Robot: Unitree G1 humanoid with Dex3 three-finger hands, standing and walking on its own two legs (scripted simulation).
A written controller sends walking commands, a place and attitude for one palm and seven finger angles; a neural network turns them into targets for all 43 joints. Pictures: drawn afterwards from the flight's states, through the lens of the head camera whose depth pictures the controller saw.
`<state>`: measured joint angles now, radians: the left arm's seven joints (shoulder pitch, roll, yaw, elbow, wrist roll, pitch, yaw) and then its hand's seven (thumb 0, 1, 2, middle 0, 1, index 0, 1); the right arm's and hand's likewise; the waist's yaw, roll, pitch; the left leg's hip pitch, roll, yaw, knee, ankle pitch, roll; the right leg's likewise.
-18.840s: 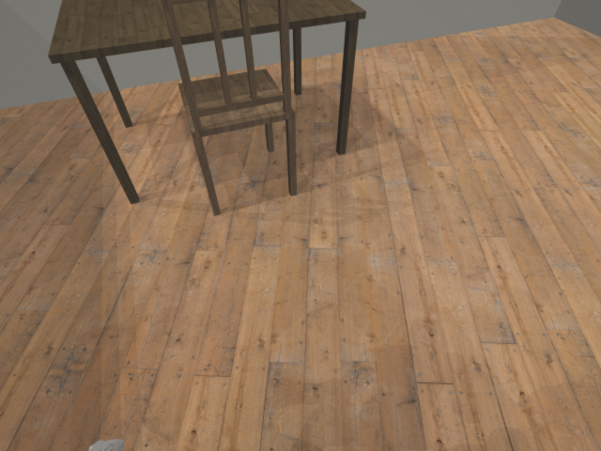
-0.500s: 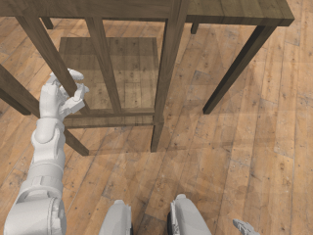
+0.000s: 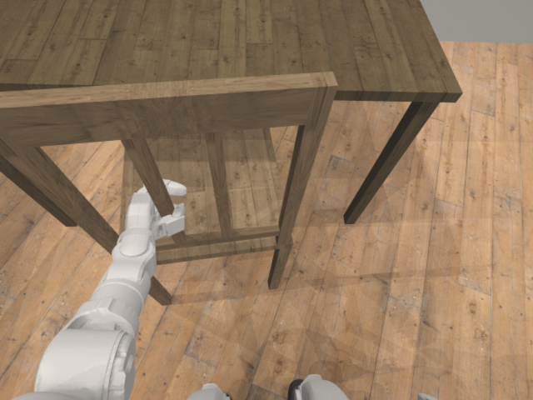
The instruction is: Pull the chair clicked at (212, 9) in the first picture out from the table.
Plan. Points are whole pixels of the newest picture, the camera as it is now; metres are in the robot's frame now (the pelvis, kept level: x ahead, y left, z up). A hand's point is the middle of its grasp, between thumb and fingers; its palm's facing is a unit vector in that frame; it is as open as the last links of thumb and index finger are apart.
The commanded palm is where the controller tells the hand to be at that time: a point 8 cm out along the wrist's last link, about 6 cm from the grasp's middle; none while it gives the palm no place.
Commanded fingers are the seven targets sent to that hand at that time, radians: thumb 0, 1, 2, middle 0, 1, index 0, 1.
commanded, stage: step backward, pulling the chair out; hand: left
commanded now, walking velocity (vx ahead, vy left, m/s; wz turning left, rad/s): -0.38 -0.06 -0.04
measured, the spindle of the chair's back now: (162, 200) +0.43 +0.16 -0.03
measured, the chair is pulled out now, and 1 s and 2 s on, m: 0.06 0.21 0.27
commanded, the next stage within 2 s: none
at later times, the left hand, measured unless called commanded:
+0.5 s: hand (192, 270) +0.32 +0.11 -0.06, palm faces +0.08 -0.98 -0.16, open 5.4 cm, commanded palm +0.31 +0.16 -0.05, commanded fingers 0.00 0.90 0.90 -0.50 -1.45 -0.50 -1.45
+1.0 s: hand (186, 308) +0.26 +0.11 -0.06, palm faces +0.06 -0.98 -0.19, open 5.5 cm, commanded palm +0.27 +0.16 -0.05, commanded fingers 0.00 0.90 0.90 -0.50 -1.45 -0.50 -1.45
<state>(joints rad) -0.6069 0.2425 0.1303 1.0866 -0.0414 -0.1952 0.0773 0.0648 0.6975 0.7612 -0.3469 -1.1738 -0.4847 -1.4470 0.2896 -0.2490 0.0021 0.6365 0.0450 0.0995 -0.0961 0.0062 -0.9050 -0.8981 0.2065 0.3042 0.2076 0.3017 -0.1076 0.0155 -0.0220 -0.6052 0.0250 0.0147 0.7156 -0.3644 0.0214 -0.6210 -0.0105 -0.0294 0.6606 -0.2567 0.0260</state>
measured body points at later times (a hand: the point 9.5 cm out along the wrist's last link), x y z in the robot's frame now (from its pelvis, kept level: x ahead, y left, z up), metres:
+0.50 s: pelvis -0.07 -0.02 +0.00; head +0.02 -0.04 +0.44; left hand +0.31 +0.16 -0.04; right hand -0.01 -0.29 -0.14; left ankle -0.02 +0.10 -0.72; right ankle +0.01 -0.14 -0.72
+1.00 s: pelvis -0.10 -0.02 +0.00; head -0.03 -0.03 +0.44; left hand +0.25 +0.16 -0.04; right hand -0.01 -0.28 -0.14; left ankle -0.06 +0.11 -0.71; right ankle +0.01 -0.14 -0.72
